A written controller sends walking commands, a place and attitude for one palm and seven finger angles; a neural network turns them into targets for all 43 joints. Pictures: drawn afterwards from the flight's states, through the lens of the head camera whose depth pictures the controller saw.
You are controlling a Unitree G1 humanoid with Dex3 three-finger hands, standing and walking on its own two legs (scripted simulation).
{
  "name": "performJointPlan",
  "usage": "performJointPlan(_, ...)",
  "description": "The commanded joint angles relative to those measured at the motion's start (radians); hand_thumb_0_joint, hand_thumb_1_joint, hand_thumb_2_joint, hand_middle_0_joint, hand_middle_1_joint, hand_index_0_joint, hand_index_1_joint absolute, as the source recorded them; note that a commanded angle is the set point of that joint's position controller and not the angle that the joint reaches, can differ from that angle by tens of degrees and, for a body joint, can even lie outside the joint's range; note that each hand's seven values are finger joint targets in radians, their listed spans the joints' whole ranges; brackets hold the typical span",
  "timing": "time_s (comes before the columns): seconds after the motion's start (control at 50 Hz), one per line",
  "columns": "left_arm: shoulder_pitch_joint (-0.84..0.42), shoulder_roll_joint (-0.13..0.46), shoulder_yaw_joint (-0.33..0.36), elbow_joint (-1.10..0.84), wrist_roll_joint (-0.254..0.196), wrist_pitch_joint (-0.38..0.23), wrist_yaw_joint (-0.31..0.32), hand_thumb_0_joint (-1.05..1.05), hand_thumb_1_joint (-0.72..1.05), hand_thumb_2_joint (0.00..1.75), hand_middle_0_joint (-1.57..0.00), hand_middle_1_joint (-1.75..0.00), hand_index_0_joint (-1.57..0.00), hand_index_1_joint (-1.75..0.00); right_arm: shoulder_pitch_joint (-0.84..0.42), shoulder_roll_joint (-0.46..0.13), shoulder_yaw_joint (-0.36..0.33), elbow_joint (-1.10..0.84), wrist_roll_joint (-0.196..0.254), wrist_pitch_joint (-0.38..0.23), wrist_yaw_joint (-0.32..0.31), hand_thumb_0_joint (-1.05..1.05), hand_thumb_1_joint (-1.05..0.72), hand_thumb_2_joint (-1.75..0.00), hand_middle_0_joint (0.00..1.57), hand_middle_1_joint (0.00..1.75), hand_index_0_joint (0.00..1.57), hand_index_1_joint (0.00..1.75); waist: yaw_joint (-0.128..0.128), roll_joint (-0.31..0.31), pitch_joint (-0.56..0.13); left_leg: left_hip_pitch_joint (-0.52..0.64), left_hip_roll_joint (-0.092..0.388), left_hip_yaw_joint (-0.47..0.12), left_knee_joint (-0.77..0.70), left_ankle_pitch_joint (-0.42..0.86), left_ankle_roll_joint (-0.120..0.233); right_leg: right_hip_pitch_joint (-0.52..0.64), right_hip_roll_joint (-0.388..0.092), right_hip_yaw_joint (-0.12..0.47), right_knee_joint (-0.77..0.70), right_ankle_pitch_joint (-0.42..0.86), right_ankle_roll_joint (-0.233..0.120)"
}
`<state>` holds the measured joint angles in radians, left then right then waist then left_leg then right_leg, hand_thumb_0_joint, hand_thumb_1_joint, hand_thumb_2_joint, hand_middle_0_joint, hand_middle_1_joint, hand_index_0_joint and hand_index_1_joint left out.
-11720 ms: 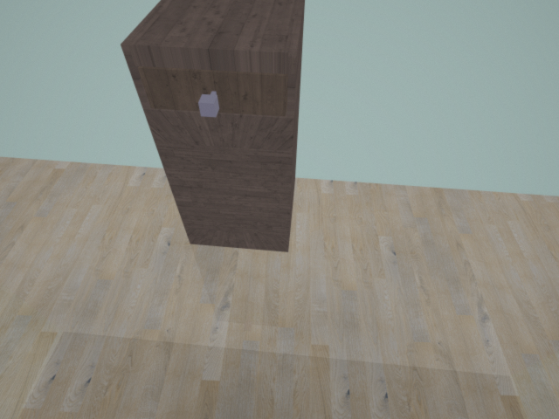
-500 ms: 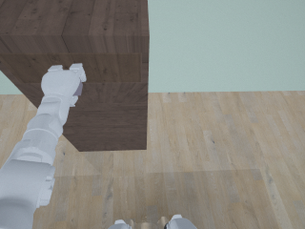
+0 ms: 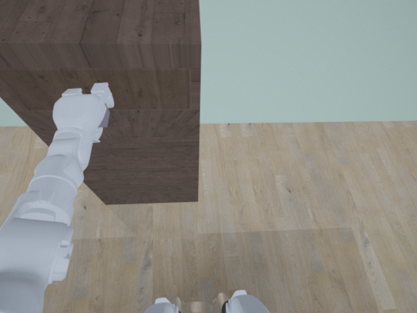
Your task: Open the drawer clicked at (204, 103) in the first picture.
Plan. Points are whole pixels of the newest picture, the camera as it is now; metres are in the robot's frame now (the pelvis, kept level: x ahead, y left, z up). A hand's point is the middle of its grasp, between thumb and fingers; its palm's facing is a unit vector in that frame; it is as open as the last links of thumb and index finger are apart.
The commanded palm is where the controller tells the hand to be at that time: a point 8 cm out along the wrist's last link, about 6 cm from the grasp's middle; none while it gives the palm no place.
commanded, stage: pull the drawer open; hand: left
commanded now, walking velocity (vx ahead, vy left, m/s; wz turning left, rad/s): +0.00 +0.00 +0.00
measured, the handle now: (97, 106) +0.53 +0.20 +0.03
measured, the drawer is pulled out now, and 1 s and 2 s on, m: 0.00 0.12 0.24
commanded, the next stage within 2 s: none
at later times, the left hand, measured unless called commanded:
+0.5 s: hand (87, 152) +0.43 +0.21 +0.01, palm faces -0.03 -0.06 -1.00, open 7.7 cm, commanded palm +0.39 +0.22 +0.07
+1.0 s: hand (81, 182) +0.37 +0.21 +0.01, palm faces -0.03 -0.06 -1.00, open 7.7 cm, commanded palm +0.33 +0.22 +0.07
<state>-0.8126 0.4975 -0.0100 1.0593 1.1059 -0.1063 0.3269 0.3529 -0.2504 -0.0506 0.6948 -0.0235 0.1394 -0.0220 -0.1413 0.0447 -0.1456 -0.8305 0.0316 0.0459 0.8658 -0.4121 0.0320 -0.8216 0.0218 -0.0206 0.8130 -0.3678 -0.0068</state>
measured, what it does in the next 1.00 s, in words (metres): stands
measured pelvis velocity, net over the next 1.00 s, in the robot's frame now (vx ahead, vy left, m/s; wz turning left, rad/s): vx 0.02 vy -0.01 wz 0.01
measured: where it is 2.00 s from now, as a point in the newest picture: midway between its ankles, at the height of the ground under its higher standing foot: outside the picture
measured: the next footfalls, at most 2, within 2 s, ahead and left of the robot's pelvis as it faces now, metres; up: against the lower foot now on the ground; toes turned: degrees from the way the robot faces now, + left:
none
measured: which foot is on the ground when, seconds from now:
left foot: down 0.00-1.00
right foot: down 0.00-1.00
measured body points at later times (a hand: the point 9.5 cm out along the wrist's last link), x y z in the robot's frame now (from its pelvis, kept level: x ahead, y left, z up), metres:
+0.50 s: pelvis +0.02 +0.00 +0.01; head +0.10 -0.01 +0.46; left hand +0.43 +0.21 +0.07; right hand +0.10 -0.26 -0.12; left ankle -0.01 +0.10 -0.69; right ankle +0.00 -0.12 -0.69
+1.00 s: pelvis +0.02 -0.01 +0.02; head +0.08 -0.03 +0.46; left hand +0.36 +0.21 +0.07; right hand +0.14 -0.27 -0.11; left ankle -0.01 +0.10 -0.69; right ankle +0.00 -0.12 -0.69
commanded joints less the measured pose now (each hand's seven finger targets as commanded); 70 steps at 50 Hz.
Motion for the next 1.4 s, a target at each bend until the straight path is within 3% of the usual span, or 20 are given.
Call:
performJointPlan(0.0, -0.297, 0.243, 0.065, -0.182, -0.010, 0.007, 0.035, 0.00, 0.90, 0.90, -0.40, -1.35, -0.40, -1.35, 0.127, -0.169, -0.061, -0.055, -0.001, -0.010, -0.013, 0.00, -0.90, -0.90, 0.20, 0.30, 0.20, 0.30, 0.043, 0.027, -0.434, 0.322, -0.038, -0.031, -0.074, 0.438, 0.011, 0.241, 0.041, -0.007, -0.079, 0.353, -0.028)
performJointPlan(0.08, -0.206, 0.247, 0.091, -0.237, -0.009, -0.005, 0.037, 0.00, 0.90, 0.90, -0.40, -1.35, -0.40, -1.35, 0.116, -0.167, -0.068, -0.060, -0.002, -0.007, -0.010, 0.00, -0.90, -0.90, 0.20, 0.30, 0.20, 0.30, 0.074, 0.029, -0.461, 0.350, -0.033, -0.026, -0.077, 0.512, 0.010, 0.275, 0.040, -0.005, -0.073, 0.402, -0.030)
performJointPlan(0.12, -0.159, 0.194, 0.065, -0.277, -0.012, -0.008, 0.041, 0.00, 0.90, 0.90, -0.40, -1.35, -0.40, -1.35, 0.104, -0.161, -0.072, -0.070, -0.002, -0.004, -0.007, 0.00, -0.90, -0.90, 0.20, 0.30, 0.20, 0.30, 0.078, 0.027, -0.449, 0.369, -0.029, -0.025, -0.081, 0.544, 0.008, 0.275, 0.042, -0.009, -0.077, 0.416, -0.030)
performJointPlan(0.16, -0.103, 0.201, 0.085, -0.301, -0.016, -0.007, 0.045, 0.00, 0.90, 0.90, -0.40, -1.35, -0.40, -1.35, 0.092, -0.162, -0.073, -0.074, -0.002, 0.000, -0.003, 0.00, -0.90, -0.90, 0.20, 0.30, 0.20, 0.30, 0.092, 0.017, -0.444, 0.372, -0.026, -0.026, -0.085, 0.581, 0.006, 0.296, 0.041, -0.009, -0.076, 0.435, -0.032)
performJointPlan(0.3, 0.047, 0.142, 0.064, -0.422, -0.017, 0.021, 0.064, 0.00, 0.90, 0.90, -0.40, -1.35, -0.40, -1.35, 0.044, -0.151, -0.079, -0.098, 0.007, 0.008, 0.005, 0.00, -0.90, -0.90, 0.20, 0.30, 0.20, 0.30, 0.105, 0.000, -0.414, 0.423, -0.019, -0.026, -0.101, 0.664, 0.005, 0.323, 0.039, -0.010, -0.090, 0.478, -0.030)
performJointPlan(0.42, 0.105, 0.110, 0.047, -0.508, -0.029, 0.048, 0.071, 0.00, 0.90, 0.90, -0.40, -1.35, -0.40, -1.35, -0.007, -0.144, -0.073, -0.120, 0.013, 0.004, 0.003, 0.00, -0.90, -0.90, 0.20, 0.30, 0.20, 0.30, 0.105, -0.005, -0.361, 0.437, -0.024, -0.020, -0.122, 0.620, 0.007, 0.346, 0.035, -0.010, -0.113, 0.469, -0.030)
performJointPlan(0.46, 0.114, 0.144, 0.076, -0.522, -0.031, 0.052, 0.071, 0.00, 0.90, 0.90, -0.40, -1.35, -0.40, -1.35, -0.016, -0.147, -0.070, -0.122, 0.013, 0.005, -0.003, 0.00, -0.90, -0.90, 0.20, 0.30, 0.20, 0.30, 0.109, -0.021, -0.368, 0.429, -0.029, -0.021, -0.125, 0.609, 0.007, 0.372, 0.034, -0.007, -0.111, 0.476, -0.032)
performJointPlan(0.52, 0.133, 0.098, 0.039, -0.549, -0.026, 0.054, 0.070, 0.00, 0.90, 0.90, -0.40, -1.35, -0.40, -1.35, -0.042, -0.135, -0.068, -0.133, 0.015, -0.001, -0.005, 0.00, -0.90, -0.90, 0.20, 0.30, 0.20, 0.30, 0.115, 0.011, -0.352, 0.445, -0.032, -0.017, -0.132, 0.598, 0.005, 0.361, 0.030, -0.009, -0.117, 0.465, -0.032)
performJointPlan(0.66, 0.214, 0.127, 0.075, -0.616, -0.033, 0.053, 0.070, 0.00, 0.90, 0.90, -0.40, -1.35, -0.40, -1.35, -0.090, -0.131, -0.061, -0.149, 0.014, -0.007, -0.013, 0.00, -0.90, -0.90, 0.20, 0.30, 0.20, 0.30, 0.135, -0.005, -0.363, 0.437, -0.043, -0.009, -0.137, 0.590, 0.004, 0.423, 0.025, 0.003, -0.118, 0.516, -0.034)
performJointPlan(0.72, 0.280, 0.079, 0.045, -0.671, -0.038, 0.054, 0.072, 0.00, 0.90, 0.90, -0.40, -1.35, -0.40, -1.35, -0.111, -0.124, -0.062, -0.159, 0.015, -0.014, -0.007, 0.00, -0.90, -0.90, 0.20, 0.30, 0.20, 0.30, 0.138, 0.013, -0.353, 0.467, -0.039, -0.013, -0.135, 0.629, 0.002, 0.405, 0.026, -0.003, -0.116, 0.515, -0.033)
performJointPlan(0.76, 0.302, 0.086, 0.055, -0.669, -0.043, 0.061, 0.073, 0.00, 0.90, 0.90, -0.40, -1.35, -0.40, -1.35, -0.118, -0.127, -0.060, -0.161, 0.014, -0.016, -0.009, 0.00, -0.90, -0.90, 0.20, 0.30, 0.20, 0.30, 0.131, -0.029, -0.330, 0.446, -0.041, -0.015, -0.140, 0.585, 0.003, 0.413, 0.027, -0.004, -0.123, 0.499, -0.032)
performJointPlan(0.86, 0.343, 0.128, 0.095, -0.721, -0.044, 0.056, 0.078, 0.00, 0.90, 0.90, -0.40, -1.35, -0.40, -1.35, -0.138, -0.127, -0.056, -0.164, 0.012, -0.025, -0.016, 0.00, -0.90, -0.90, 0.20, 0.30, 0.20, 0.30, 0.145, -0.029, -0.331, 0.429, -0.049, -0.009, -0.152, 0.517, 0.003, 0.442, 0.024, 0.005, -0.126, 0.484, -0.033)
performJointPlan(0.98, 0.465, 0.084, 0.074, -0.819, -0.048, 0.055, 0.090, 0.00, 0.90, 0.90, -0.40, -1.35, -0.40, -1.35, -0.164, -0.117, -0.056, -0.178, 0.009, -0.039, -0.010, 0.00, -0.90, -0.90, 0.20, 0.30, 0.20, 0.30, 0.161, 0.012, -0.333, 0.466, -0.045, -0.010, -0.151, 0.569, -0.001, 0.432, 0.022, 0.005, -0.120, 0.495, -0.034)
performJointPlan(1.02, 0.482, 0.054, 0.049, -0.870, -0.054, 0.055, 0.093, 0.00, 0.90, 0.90, -0.40, -1.35, -0.40, -1.35, -0.175, -0.116, -0.057, -0.180, 0.008, -0.046, -0.005, 0.00, -0.90, -0.90, 0.20, 0.30, 0.20, 0.30, 0.153, 0.013, -0.321, 0.481, -0.040, -0.014, -0.151, 0.570, -0.002, 0.414, 0.023, 0.001, -0.121, 0.481, -0.033)
performJointPlan(1.1, 0.538, 0.082, 0.083, -0.877, -0.056, 0.062, 0.101, 0.00, 0.90, 0.90, -0.40, -1.35, -0.40, -1.35, -0.187, -0.118, -0.053, -0.183, 0.007, -0.056, -0.008, 0.00, -0.90, -0.90, 0.20, 0.30, 0.20, 0.30, 0.160, -0.031, -0.286, 0.445, -0.045, -0.015, -0.161, 0.483, -0.002, 0.419, 0.024, 0.000, -0.125, 0.429, -0.033)
performJointPlan(1.14, 0.516, 0.041, 0.041, -0.904, -0.055, 0.061, 0.105, 0.00, 0.90, 0.90, -0.40, -1.35, -0.40, -1.35, -0.196, -0.116, -0.051, -0.185, 0.006, -0.063, -0.008, 0.00, -0.90, -0.90, 0.20, 0.30, 0.20, 0.30, 0.145, -0.025, -0.270, 0.450, -0.047, -0.012, -0.160, 0.456, 0.000, 0.400, 0.022, -0.001, -0.131, 0.417, -0.032)
performJointPlan(1.18, 0.555, 0.073, 0.074, -0.914, -0.048, 0.060, 0.111, 0.00, 0.90, 0.90, -0.40, -1.35, -0.40, -1.35, -0.203, -0.114, -0.050, -0.188, 0.004, -0.065, -0.010, 0.00, -0.90, -0.90, 0.20, 0.30, 0.20, 0.30, 0.163, -0.007, -0.286, 0.458, -0.049, -0.014, -0.161, 0.456, -0.003, 0.406, 0.022, 0.001, -0.125, 0.399, -0.035)
performJointPlan(1.22, 0.545, 0.039, 0.039, -0.936, -0.049, 0.060, 0.111, 0.00, 0.90, 0.90, -0.40, -1.35, -0.40, -1.35, -0.209, -0.111, -0.048, -0.188, 0.004, -0.071, -0.009, 0.00, -0.90, -0.90, 0.20, 0.30, 0.20, 0.30, 0.155, 0.007, -0.263, 0.461, -0.046, -0.017, -0.160, 0.457, -0.005, 0.381, 0.022, -0.005, -0.122, 0.386, -0.036)
performJointPlan(1.36, 0.687, 0.091, 0.109, -0.979, -0.064, 0.059, 0.109, 0.00, 0.90, 0.90, -0.40, -1.35, -0.40, -1.35, -0.247, -0.108, -0.040, -0.201, 0.002, -0.078, -0.014, 0.00, -0.90, -0.90, 0.20, 0.30, 0.20, 0.30, 0.186, -0.027, -0.271, 0.451, -0.052, -0.016, -0.163, 0.454, -0.004, 0.435, 0.019, 0.007, -0.124, 0.419, -0.037)
performJointPlan(1.38, 0.692, 0.060, 0.078, -0.997, -0.065, 0.059, 0.107, 0.00, 0.90, 0.90, -0.40, -1.35, -0.40, -1.35, -0.253, -0.104, -0.037, -0.205, 0.001, -0.080, -0.012, 0.00, -0.90, -0.90, 0.20, 0.30, 0.20, 0.30, 0.179, -0.009, -0.262, 0.453, -0.053, -0.013, -0.162, 0.446, -0.005, 0.426, 0.016, 0.006, -0.124, 0.421, -0.034)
